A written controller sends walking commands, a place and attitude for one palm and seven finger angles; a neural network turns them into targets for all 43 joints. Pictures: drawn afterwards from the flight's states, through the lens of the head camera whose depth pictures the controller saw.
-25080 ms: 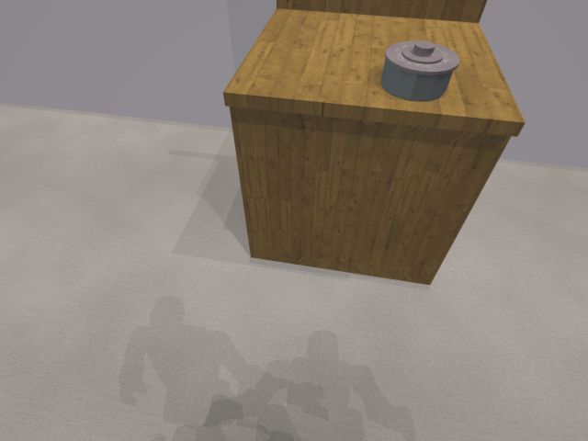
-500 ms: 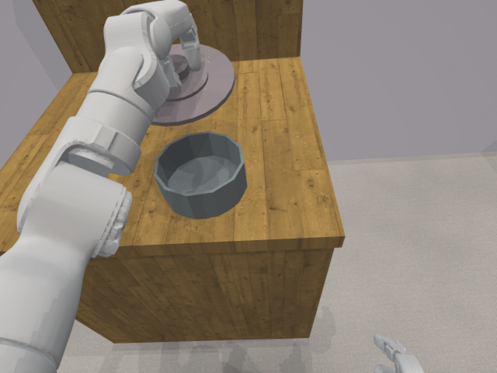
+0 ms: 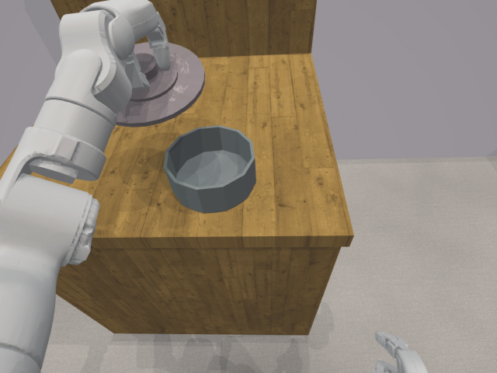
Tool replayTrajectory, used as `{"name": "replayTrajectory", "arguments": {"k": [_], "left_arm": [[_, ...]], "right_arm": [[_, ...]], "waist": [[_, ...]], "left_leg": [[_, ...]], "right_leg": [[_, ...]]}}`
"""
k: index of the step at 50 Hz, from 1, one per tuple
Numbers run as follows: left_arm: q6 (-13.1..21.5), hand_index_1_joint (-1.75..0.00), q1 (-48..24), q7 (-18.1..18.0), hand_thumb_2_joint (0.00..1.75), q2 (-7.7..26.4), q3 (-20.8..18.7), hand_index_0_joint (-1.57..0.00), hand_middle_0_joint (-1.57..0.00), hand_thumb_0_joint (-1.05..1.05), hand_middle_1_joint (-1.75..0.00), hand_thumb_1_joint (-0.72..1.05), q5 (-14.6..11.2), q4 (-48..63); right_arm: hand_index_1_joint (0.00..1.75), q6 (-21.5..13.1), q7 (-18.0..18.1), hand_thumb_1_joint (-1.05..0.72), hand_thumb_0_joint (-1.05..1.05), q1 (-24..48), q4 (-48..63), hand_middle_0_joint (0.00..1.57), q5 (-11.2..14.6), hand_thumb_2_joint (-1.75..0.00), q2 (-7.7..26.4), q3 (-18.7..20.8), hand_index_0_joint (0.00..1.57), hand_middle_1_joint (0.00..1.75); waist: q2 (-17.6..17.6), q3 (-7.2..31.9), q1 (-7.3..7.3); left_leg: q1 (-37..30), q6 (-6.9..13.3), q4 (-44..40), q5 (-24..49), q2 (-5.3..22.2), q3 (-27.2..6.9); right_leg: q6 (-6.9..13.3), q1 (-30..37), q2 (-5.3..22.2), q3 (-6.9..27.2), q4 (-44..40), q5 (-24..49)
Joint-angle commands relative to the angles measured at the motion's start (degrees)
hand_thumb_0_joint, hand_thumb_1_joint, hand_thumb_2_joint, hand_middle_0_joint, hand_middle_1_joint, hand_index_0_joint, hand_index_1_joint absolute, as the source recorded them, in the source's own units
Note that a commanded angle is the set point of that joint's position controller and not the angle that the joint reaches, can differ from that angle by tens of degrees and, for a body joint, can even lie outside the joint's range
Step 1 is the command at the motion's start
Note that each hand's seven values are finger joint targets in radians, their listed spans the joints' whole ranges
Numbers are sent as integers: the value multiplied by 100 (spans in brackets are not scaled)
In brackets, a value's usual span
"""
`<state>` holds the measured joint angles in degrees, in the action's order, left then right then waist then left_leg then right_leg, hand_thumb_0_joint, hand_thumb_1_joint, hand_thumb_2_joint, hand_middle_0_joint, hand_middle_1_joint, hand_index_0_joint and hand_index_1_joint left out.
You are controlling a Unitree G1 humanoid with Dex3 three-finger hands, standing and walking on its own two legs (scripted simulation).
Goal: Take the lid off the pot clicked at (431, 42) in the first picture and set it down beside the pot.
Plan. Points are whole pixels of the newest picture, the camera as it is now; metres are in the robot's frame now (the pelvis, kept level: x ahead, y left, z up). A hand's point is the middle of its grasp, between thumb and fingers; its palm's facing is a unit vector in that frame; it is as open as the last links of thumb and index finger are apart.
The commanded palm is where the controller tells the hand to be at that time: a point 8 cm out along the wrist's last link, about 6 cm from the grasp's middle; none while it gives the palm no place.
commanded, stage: move the lid sideways beside the pot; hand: left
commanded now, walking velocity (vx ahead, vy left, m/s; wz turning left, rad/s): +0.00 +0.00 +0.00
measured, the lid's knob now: (140, 67) +0.50 +0.16 +0.25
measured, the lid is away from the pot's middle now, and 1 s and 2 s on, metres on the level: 0.08 0.22 0.23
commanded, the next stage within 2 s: lower the lid onto the table in 1.32 s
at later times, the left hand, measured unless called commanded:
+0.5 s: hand (94, 68) +0.46 +0.21 +0.27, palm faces -0.17 -0.04 -0.98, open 7.5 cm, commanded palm +0.44 +0.22 +0.34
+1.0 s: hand (43, 76) +0.46 +0.29 +0.27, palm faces -0.19 -0.05 -0.98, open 7.5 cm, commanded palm +0.44 +0.28 +0.34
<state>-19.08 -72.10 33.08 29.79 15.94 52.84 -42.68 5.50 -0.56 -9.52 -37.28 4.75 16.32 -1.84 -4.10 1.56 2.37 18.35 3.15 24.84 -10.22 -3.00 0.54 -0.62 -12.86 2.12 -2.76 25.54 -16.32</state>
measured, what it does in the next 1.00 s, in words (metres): stands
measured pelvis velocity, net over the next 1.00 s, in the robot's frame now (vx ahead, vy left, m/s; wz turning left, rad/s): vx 0.00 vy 0.01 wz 0.00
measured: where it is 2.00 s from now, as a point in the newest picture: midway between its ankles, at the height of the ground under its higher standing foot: outside the picture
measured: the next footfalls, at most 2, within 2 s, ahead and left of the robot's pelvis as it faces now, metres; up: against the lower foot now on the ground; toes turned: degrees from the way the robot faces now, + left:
none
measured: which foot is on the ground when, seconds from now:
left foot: down 0.00-1.00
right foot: down 0.00-1.00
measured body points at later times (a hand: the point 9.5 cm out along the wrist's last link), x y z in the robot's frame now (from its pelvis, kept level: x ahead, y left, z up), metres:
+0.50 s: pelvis -0.01 +0.01 +0.00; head +0.02 -0.01 +0.45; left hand +0.46 +0.21 +0.33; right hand +0.11 -0.25 -0.12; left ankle +0.02 +0.09 -0.74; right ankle -0.04 -0.13 -0.74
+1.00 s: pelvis +0.00 +0.01 +0.00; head +0.04 +0.00 +0.45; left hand +0.46 +0.28 +0.32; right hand +0.10 -0.25 -0.12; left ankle +0.02 +0.09 -0.74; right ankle -0.04 -0.13 -0.74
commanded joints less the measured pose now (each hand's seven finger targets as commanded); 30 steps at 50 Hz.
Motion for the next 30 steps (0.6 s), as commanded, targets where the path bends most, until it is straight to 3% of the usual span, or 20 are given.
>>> {"name": "replayTrajectory", "arguments": {"k": [1, 2, 5, 6, 7, 8, 10, 11, 12, 15, 16, 17, 19, 20, 21, 24, 26, 27, 30], "left_arm": [[58, -105, -3471, -324, 108, 1204, -393, -89, -81, 0, -99, 57, 68, 1088], [61, -105, -3629, -357, 108, 1741, -793, -89, -81, 0, -99, 57, 207, 1076], [111, -105, -3728, -310, 108, 1552, -570, -89, -81, 0, -99, 57, 233, 966], [158, -105, -3528, -312, 108, 1309, -402, -89, -81, 0, -99, 57, 59, 1113], [174, -105, -3574, -340, 108, 1846, -839, -89, -81, 0, -99, 57, 195, 1187], [214, -105, -3638, -309, 108, 1945, -892, -89, -81, 0, -99, 57, 220, 1213], [200, -105, -3548, -272, 108, 1690, -669, -89, -81, 0, -99, 57, 219, 934], [225, -105, -3370, -262, 108, 1366, -401, -89, -81, 0, -99, 57, 62, 1035], [222, -105, -3449, -301, 108, 1849, -792, -89, -81, 0, -99, 57, 191, 1091], [257, -105, -3609, -260, 108, 1834, -721, -89, -81, 0, -99, 57, 226, 983], [298, -105, -3442, -275, 108, 1640, -556, -89, -81, 0, -99, 57, 85, 1124], [306, -105, -3515, -306, 108, 2038, -871, -89, -81, 0, -99, 57, 233, 1017], [350, -105, -3787, -283, 108, 2005, -745, -89, -81, 0, -99, 57, 264, 1015], [365, -105, -3690, -282, 108, 2185, -932, -89, -81, 0, -99, 57, 264, 914], [394, -105, -3385, -296, 108, 2103, -843, -89, -81, 0, -99, 57, 147, 921], [441, -105, -3708, -273, 108, 2213, -859, -89, -81, 0, -99, 57, 299, 926], [481, -105, -3294, -268, 108, 2175, -834, -89, -81, 0, -99, 57, 169, 735], [516, -105, -3571, -293, 108, 2482, -1044, -89, -81, 0, -99, 57, 310, 910], [546, -105, -3364, -223, 108, 2435, -939, -89, -81, 0, -99, 57, 318, 232]], "right_arm": [[30, -201, 76, -90, 0, 349, 798, 20, -7, -90, 694, 262, 20, 30], [30, -188, 72, -90, 0, 323, 731, 20, -13, -90, 697, 246, 20, 30], [30, -184, 99, -90, 0, 335, 755, 20, -4, -90, 663, 234, 20, 30], [30, -183, 85, -90, 0, 278, 777, 20, 10, -90, 709, 277, 20, 30], [30, -188, 78, -90, 0, 286, 773, 20, -13, -90, 706, 268, 20, 30], [30, -178, 87, -90, 0, 311, 803, 20, -30, -90, 716, 253, 20, 30], [30, -147, 95, -90, 0, 297, 774, 20, 3, -90, 684, 250, 20, 30], [30, -134, 75, -90, 0, 219, 775, 20, 29, -90, 736, 284, 20, 30], [30, -125, 59, -90, 0, 260, 776, 20, 16, -90, 723, 271, 20, 30], [30, -109, 95, -90, 0, 235, 762, 20, 21, -90, 718, 269, 20, 30], [30, -115, 94, -90, 0, 195, 794, 20, 27, -90, 771, 296, 20, 30], [30, -108, 92, -90, 0, 177, 763, 20, 14, -90, 745, 282, 20, 30], [30, -108, 113, -90, 0, 157, 764, 20, 26, -90, 732, 262, 20, 30], [30, -112, 126, -90, 0, 133, 745, 20, 9, -90, 753, 287, 20, 30], [30, -95, 120, -90, 0, 89, 772, 20, 24, -90, 823, 298, 20, 30], [30, -87, 129, -90, 0, 70, 755, 20, 32, -90, 760, 287, 20, 30], [30, -55, 134, -90, 0, -8, 743, 20, 34, -90, 842, 316, 20, 30], [30, -64, 124, -90, 0, -3, 745, 20, 24, -90, 807, 302, 20, 30], [30, -2, 179, -90, 0, -19, 705, 20, 56, -90, 802, 274, 20, 30]], "waist": [[309, 2416, 104], [482, 2478, 39], [390, 2415, 104], [286, 2452, 133], [368, 2661, 24], [355, 2694, 35], [385, 2368, 95], [287, 2331, 145], [284, 2428, 40], [363, 2312, 104], [178, 2398, 134], [264, 2422, 72], [246, 2406, 117], [253, 2401, 90], [164, 2441, 100], [261, 2403, 119], [89, 2327, 133], [148, 2517, 83], [341, 2039, 145]], "left_leg": [[-2000, 169, 115, 1987, -21, -392], [-1967, 134, 85, 1890, 7, -412], [-1940, 160, 93, 1695, -31, -376], [-2042, 150, 102, 1889, 2, -427], [-2057, 135, 111, 1923, 13, -432], [-2042, 175, 130, 1945, -25, -412], [-1928, 163, 114, 1810, -24, -388], [-2018, 143, 106, 2020, 17, -462], [-2001, 111, 75, 1874, 29, -458], [-1920, 149, 58, 1532, -8, -420], [-2052, 139, 82, 1760, 18, -466], [-1980, 116, 63, 1656, 23, -464], [-1928, 136, 38, 1502, -22, -445], [-1930, 153, 64, 1515, -6, -428], [-1955, 137, 79, 1701, 16, -467], [-1923, 140, 38, 1459, 1, -436], [-1908, 147, 61, 1582, 15, -447], [-1937, 124, 65, 1631, 13, -445], [-1544, 169, 25, 1203, -18, -344]], "right_leg": [[338, -217, -317, -19, -258, 1993], [332, -163, -354, -27, -204, 1918], [335, -251, -356, -34, -231, 1841], [342, -271, -322, -34, -267, 1846], [335, -147, -357, -13, -202, 1876], [342, -80, -355, -5, -219, 1996], [340, -278, -367, -46, -242, 1840], [348, -344, -337, -62, -282, 1824], [344, -317, -378, -54, -248, 1670], [351, -348, -397, -81, -284, 1568], [363, -364, -354, -62, -312, 1609], [357, -356, -399, -68, -273, 1518], [360, -317, -398, -80, -282, 1527], [365, -305, -402, -73, -298, 1550], [375, -246, -361, -50, -316, 1620], [357, -323, -413, -90, -306, 1484], [374, -347, -375, -74, -374, 1515], [364, -263, -414, -70, -299, 1558], [347, -331, -415, -104, -364, 1429]]}}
